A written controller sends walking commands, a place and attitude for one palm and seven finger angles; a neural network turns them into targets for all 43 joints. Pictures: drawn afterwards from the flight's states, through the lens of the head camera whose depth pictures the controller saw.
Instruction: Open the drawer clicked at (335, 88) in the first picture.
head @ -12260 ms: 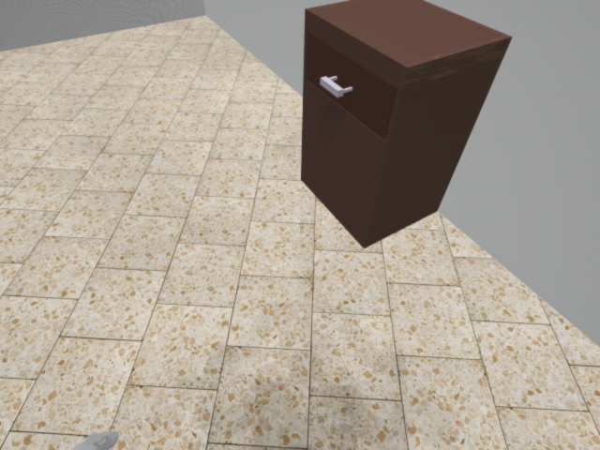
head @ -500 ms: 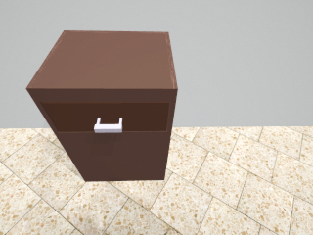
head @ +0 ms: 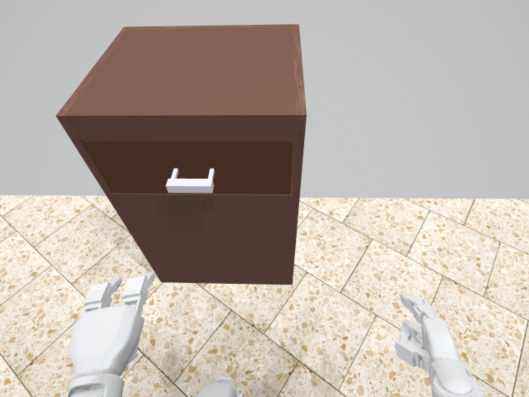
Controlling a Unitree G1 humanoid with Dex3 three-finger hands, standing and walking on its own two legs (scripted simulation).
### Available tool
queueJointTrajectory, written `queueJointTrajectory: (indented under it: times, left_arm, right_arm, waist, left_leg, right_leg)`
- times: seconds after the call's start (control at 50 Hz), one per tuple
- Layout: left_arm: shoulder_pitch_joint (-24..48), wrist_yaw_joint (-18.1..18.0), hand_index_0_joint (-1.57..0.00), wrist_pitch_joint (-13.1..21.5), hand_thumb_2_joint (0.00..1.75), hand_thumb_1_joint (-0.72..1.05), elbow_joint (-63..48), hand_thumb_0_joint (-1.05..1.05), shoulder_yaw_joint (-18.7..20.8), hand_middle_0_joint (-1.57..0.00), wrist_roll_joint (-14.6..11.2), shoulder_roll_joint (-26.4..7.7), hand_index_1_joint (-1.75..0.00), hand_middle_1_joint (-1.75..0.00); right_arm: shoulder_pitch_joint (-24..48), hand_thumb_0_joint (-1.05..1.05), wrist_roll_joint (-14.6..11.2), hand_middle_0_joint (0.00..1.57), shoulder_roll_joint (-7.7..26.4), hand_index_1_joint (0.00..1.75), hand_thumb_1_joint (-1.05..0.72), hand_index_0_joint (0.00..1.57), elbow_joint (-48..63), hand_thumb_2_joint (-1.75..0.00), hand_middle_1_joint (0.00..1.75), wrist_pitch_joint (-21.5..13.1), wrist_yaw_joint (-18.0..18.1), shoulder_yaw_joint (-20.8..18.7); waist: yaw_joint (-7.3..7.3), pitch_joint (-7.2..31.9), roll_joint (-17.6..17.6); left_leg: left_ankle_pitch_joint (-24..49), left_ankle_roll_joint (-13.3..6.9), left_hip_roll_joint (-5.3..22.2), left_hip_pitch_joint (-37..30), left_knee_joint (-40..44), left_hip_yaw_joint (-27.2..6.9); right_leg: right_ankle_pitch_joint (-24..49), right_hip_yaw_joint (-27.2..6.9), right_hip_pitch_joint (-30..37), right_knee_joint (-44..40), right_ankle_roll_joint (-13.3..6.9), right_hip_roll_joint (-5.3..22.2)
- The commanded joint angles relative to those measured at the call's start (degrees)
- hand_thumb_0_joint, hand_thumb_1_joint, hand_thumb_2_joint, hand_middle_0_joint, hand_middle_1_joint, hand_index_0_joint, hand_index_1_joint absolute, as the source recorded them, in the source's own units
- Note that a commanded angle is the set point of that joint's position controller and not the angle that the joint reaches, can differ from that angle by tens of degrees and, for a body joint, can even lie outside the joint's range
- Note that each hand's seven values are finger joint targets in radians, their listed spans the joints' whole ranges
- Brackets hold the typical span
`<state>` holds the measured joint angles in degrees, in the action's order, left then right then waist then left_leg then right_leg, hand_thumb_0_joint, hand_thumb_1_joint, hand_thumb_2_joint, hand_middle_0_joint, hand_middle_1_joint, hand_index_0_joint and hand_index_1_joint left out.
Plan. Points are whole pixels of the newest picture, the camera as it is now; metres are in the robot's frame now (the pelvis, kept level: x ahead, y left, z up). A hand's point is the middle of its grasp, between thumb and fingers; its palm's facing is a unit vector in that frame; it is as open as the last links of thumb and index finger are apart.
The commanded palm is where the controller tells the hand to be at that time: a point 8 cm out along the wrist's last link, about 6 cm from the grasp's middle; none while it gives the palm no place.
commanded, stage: raise the hand with hooked fingers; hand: left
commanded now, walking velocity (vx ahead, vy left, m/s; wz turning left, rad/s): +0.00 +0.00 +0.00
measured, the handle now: (192, 179) +0.58 +0.26 -0.08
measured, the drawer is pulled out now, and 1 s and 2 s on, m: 0.00 0.00 0.00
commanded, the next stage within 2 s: move the hooked fingers above the handle in 1.48 s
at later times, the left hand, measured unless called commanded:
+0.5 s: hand (124, 278) +0.26 +0.25 +0.04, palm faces +0.01 -0.10 -1.00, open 11.5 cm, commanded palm +0.24 +0.25 +0.10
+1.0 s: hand (109, 217) +0.32 +0.27 +0.11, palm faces +0.07 -0.08 -0.99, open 13.7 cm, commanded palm +0.30 +0.27 +0.17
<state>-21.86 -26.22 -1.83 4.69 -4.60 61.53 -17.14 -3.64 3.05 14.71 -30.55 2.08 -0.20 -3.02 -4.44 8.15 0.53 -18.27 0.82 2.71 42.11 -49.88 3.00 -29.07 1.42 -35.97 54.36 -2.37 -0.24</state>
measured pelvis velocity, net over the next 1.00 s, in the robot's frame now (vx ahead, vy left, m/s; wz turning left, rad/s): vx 0.03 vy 0.02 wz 0.03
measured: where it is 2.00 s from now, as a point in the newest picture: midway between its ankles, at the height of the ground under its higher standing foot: outside the picture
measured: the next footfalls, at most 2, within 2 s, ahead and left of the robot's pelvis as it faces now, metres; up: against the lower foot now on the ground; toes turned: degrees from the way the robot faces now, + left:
none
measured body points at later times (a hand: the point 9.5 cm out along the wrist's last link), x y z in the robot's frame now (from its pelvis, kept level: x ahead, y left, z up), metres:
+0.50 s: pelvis +0.02 +0.00 +0.02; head +0.05 -0.03 +0.47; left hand +0.26 +0.25 +0.10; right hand +0.19 -0.23 -0.10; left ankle +0.06 +0.14 -0.69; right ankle -0.02 -0.09 -0.69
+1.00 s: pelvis +0.03 +0.02 +0.04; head +0.04 -0.01 +0.49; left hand +0.31 +0.27 +0.16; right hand +0.25 -0.18 -0.06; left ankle +0.06 +0.14 -0.69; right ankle -0.02 -0.09 -0.69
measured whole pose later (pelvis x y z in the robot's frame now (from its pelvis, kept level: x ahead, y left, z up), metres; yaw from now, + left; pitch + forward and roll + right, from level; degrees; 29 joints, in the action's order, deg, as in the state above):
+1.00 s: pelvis +0.03 +0.02 +0.04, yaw +2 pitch +3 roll +0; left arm 2.5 -8.4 -8.7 4.1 -5.7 55.0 -24.3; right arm -5.0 0.2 12.5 -34.7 6.5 1.4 0.2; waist -4.3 2.9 3.8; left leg -14.4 -0.5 0.4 23.6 -34.6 2.0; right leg -23.2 2.5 -15.5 35.2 -0.5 1.1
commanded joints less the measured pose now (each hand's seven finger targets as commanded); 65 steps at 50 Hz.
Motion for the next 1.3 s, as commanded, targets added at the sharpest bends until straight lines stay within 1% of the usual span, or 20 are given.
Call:
queueJointTrajectory:
  times: [0.0, 0.02, 0.08, 0.12, 0.22, 0.24, 0.3, 0.32, 0.38, 0.42, 0.46, 0.48, 0.52, 0.6, 0.72, 0.84, 0.92, 1.06, 1.14, 1.28]
  left_arm:
    - [17.3, -4.9, -0.24, 1.8, 0.68, 0.39, -16.1, 0.0, 9.2, -0.24, 0.6, -13.9, -0.63, -0.63]
    - [21.6, -5.0, -0.24, 2.5, 0.67, 0.36, -17.5, 0.0, 8.4, -0.24, 0.5, -14.4, -0.64, -0.64]
    - [21.8, -3.8, -0.24, 3.7, 0.64, 0.29, -15.7, 0.0, 6.7, -0.24, -0.8, -13.9, -0.69, -0.69]
    - [21.8, -2.5, -0.25, 2.5, 0.62, 0.25, -15.0, 0.0, 6.1, -0.25, -1.7, -13.7, -0.72, -0.72]
    - [14.5, 2.7, -0.25, -3.0, 0.57, 0.13, -8.9, 0.0, 6.2, -0.25, -4.0, -13.2, -0.8, -0.8]
    - [14.5, 3.8, -0.26, -3.5, 0.56, 0.11, -9.0, 0.0, 6.2, -0.26, -4.5, -13.7, -0.81, -0.81]
    - [14.0, 6.5, -0.26, -3.4, 0.53, 0.04, -9.0, 0.0, 7.3, -0.26, -5.2, -14.9, -0.86, -0.86]
    - [14.3, 6.7, -0.26, -3.0, 0.52, 0.01, -9.3, 0.0, 9.3, -0.26, -4.8, -16.7, -0.87, -0.87]
    - [14.9, 6.4, -0.27, -0.5, 0.49, -0.06, -11.7, 0.0, 8.7, -0.27, -4.8, -15.0, -0.92, -0.92]
    - [16.2, 5.5, -0.27, 0.7, 0.47, -0.1, -12.7, 0.0, 10.4, -0.27, -4.8, -16.0, -0.94, -0.94]
    - [17.9, 4.4, -0.27, 1.5, 0.45, -0.15, -14.4, 0.0, 9.8, -0.27, -4.5, -15.3, -0.98, -0.98]
    - [17.9, 4.0, -0.28, 1.2, 0.44, -0.17, -14.0, 0.0, 9.3, -0.28, -4.5, -14.8, -0.99, -0.99]
    - [18.9, 3.6, -0.28, 0.2, 0.42, -0.22, -13.7, 0.0, 10.1, -0.28, -4.9, -15.5, -1.02, -1.02]
    - [23.7, 4.8, -0.29, -2.3, 0.38, -0.31, -14.6, 0.0, 7.5, -0.29, -5.0, -15.2, -1.08, -1.08]
    - [27.0, 9.1, -0.3, -5.2, 0.32, -0.45, -14.9, 0.0, 6.8, -0.3, -5.3, -16.1, -1.17, -1.17]
    - [33.6, 13.2, -0.3, -6.9, 0.3, -0.5, -12.2, 0.0, 6.0, -0.3, -5.4, -17.1, -1.2, -1.2]
    - [38.5, 15.5, -0.3, -6.3, 0.3, -0.5, -12.5, 0.0, 6.2, -0.3, -5.7, -18.5, -1.2, -1.2]
    - [44.5, 18.6, -0.3, -4.5, 0.3, -0.5, -10.6, 0.0, 6.2, -0.3, -6.9, -19.8, -1.2, -1.2]
    - [39.7, 20.4, -0.3, -4.1, 0.3, -0.5, -8.1, 0.0, 5.9, -0.3, -7.9, -18.6, -1.2, -1.2]
    - [41.2, 18.2, -0.3, -0.4, 0.3, -0.5, -12.8, 0.0, 8.3, -0.3, -7.8, -20.7, -1.2, -1.2]
  right_arm:
    - [5.0, 0.0, 0.9, 0.2, 3.5, 0.3, -0.9, 0.2, 7.4, -0.9, 0.3, -1.3, 2.1, -0.7]
    - [5.1, 0.0, 1.3, 0.2, 3.3, 0.3, -0.9, 0.2, 6.8, -0.9, 0.3, -1.5, 2.5, -0.4]
    - [5.0, 0.0, 1.1, 0.2, 3.3, 0.3, -0.9, 0.2, 5.8, -0.9, 0.3, -2.4, 3.1, -0.1]
    - [5.3, 0.0, 0.8, 0.2, 3.3, 0.3, -0.9, 0.2, 5.5, -0.9, 0.3, -2.5, 3.2, 0.2]
    - [5.0, 0.0, -0.5, 0.2, 3.6, 0.3, -0.9, 0.2, 5.4, -0.9, 0.3, -1.4, 3.2, 0.8]
    - [4.7, 0.0, -0.6, 0.2, 3.6, 0.3, -0.9, 0.2, 5.2, -0.9, 0.3, -1.1, 3.3, 1.1]
    - [4.6, 0.0, -0.8, 0.2, 3.7, 0.3, -0.9, 0.2, 5.1, -0.9, 0.3, -0.8, 3.5, 1.3]
    - [4.7, 0.0, -0.7, 0.2, 3.8, 0.3, -0.9, 0.2, 5.1, -0.9, 0.3, -0.8, 3.5, 1.3]
    - [3.4, 0.0, -0.5, 0.2, 3.7, 0.3, -0.9, 0.2, 4.8, -0.9, 0.3, -1.0, 3.1, 0.6]
    - [2.9, 0.0, -0.4, 0.2, 3.9, 0.3, -0.9, 0.2, 4.4, -0.9, 0.3, -1.2, 2.9, 0.0]
    - [2.2, 0.0, -0.3, 0.2, 4.1, 0.3, -0.9, 0.2, 3.9, -0.9, 0.3, -1.3, 2.5, -0.6]
    - [2.0, 0.0, -0.4, 0.2, 4.2, 0.3, -0.9, 0.2, 3.9, -0.9, 0.3, -1.2, 2.3, -0.8]
    - [1.9, 0.0, -0.6, 0.2, 4.6, 0.3, -0.9, 0.2, 3.6, -0.9, 0.3, -1.0, 2.1, -1.2]
    - [2.4, 0.0, -1.4, 0.2, 5.2, 0.3, -0.9, 0.2, 3.2, -0.9, 0.3, -0.2, 2.0, -1.4]
    - [3.3, 0.0, -2.1, 0.2, 5.3, 0.3, -0.9, 0.2, 3.6, -0.9, 0.3, 0.7, 2.0, -0.9]
    - [3.9, 0.0, -2.7, 0.2, 4.9, 0.3, -0.9, 0.2, 3.7, -0.9, 0.3, 1.9, 2.2, 0.4]
    - [4.0, 0.0, -2.7, 0.2, 4.9, 0.3, -0.9, 0.2, 3.7, -0.9, 0.3, 2.2, 2.4, 0.7]
    - [3.8, 0.0, -3.2, 0.2, 5.0, 0.3, -0.9, 0.2, 3.0, -0.9, 0.3, 2.5, 2.7, 1.0]
    - [3.2, 0.0, -3.4, 0.2, 5.3, 0.3, -0.9, 0.2, 3.2, -0.9, 0.3, 2.8, 2.2, 0.8]
    - [2.8, 0.0, -3.2, 0.2, 5.5, 0.3, -0.9, 0.2, 3.1, -0.9, 0.3, 2.1, 2.1, 0.2]
  waist:
    - [2.39, 9.1, 1.2]
    - [3.61, 8.2, 0.3]
    - [3.7, 8.4, 3.3]
    - [3.64, 9.3, 3.2]
    - [1.39, 8.6, -0.1]
    - [1.08, 8.7, -2.4]
    - [0.26, 6.8, -4.1]
    - [-0.32, 7.0, -3.8]
    - [-0.06, 7.3, -2.1]
    - [0.11, 8.3, -2.6]
    - [0.55, 9.5, 0.3]
    - [0.71, 9.1, 0.9]
    - [0.96, 10.3, -1.5]
    - [1.4, 10.0, 1.5]
    - [0.63, 10.1, 1.9]
    - [0.77, 7.3, 1.0]
    - [0.69, 8.4, 2.8]
    - [1.17, 7.7, 0.8]
    - [0.45, 6.4, -0.4]
    - [0.17, 8.2, 1.4]
  left_leg:
    - [3.1, -3.1, -5.1, -12.9, -0.1, -2.0]
    - [2.0, -3.4, -5.1, -12.9, -1.3, -2.5]
    - [1.7, -3.5, -5.0, -14.4, -1.3, -2.8]
    - [2.8, -3.6, -4.9, -15.0, -0.1, -3.0]
    - [7.1, -3.1, -4.8, -15.3, 5.1, -2.3]
    - [7.4, -3.1, -5.0, -15.0, 6.2, -2.0]
    - [8.3, -3.0, -5.1, -15.1, 8.5, -1.5]
    - [9.0, -3.0, -5.1, -15.6, 9.4, -1.5]
    - [11.0, -3.2, -4.9, -18.5, 10.2, -1.3]
    - [12.3, -3.2, -4.9, -19.4, 10.3, -1.3]
    - [13.8, -3.2, -4.9, -21.8, 10.1, -1.2]
    - [14.1, -3.2, -4.9, -22.4, 10.2, -1.1]
    - [15.3, -3.3, -4.8, -22.7, 10.2, -1.2]
    - [16.7, -3.3, -4.5, -26.1, 11.7, -1.1]
    - [21.2, -3.1, -4.0, -30.0, 14.2, -1.9]
    - [20.0, -2.9, -4.0, -31.6, 17.2, -2.1]
    - [20.7, -2.8, -4.1, -33.8, 18.2, -2.2]
    - [20.2, -3.0, -4.4, -34.5, 19.7, -2.5]
    - [19.9, -2.9, -4.5, -33.5, 20.5, -2.0]
    - [19.2, -3.2, -4.7, -33.7, 20.4, -1.8]
  right_leg:
    - [9.6, -8.7, -2.6, -13.4, 0.0, -0.1]
    - [7.3, -9.5, -4.2, -14.4, 0.1, 0.0]
    - [7.1, -9.0, -4.0, -15.0, 0.0, 0.1]
    - [9.6, -8.4, -2.3, -15.0, 0.1, -0.2]
    - [18.6, -6.7, 6.5, -17.0, 0.9, -0.4]
    - [20.2, -6.6, 8.8, -17.4, 1.4, -0.1]
    - [23.6, -6.6, 12.2, -19.0, 2.0, 0.7]
    - [23.3, -6.3, 12.9, -19.1, 1.6, 0.4]
    - [26.3, -4.5, 12.9, -18.8, 1.7, 0.3]
    - [26.8, -3.9, 13.3, -18.6, 1.6, 0.0]
    - [27.8, -3.0, 12.3, -17.9, 1.2, -0.1]
    - [27.5, -2.5, 11.7, -17.9, 1.1, -0.3]
    - [28.9, -2.1, 12.8, -18.0, 1.2, -0.5]
    - [27.8, -1.1, 12.1, -18.6, 1.0, -0.7]
    - [28.7, 0.0, 14.6, -19.9, 0.7, -1.2]
    - [26.0, 0.6, 15.9, -22.5, 0.7, -1.5]
    - [26.0, 0.5, 17.3, -23.9, 0.5, -1.6]
    - [26.0, 0.5, 18.6, -25.8, 0.8, -1.5]
    - [26.4, 0.5, 19.6, -26.5, 0.9, -1.3]
    - [25.8, -0.1, 19.8, -26.7, 0.9, -1.2]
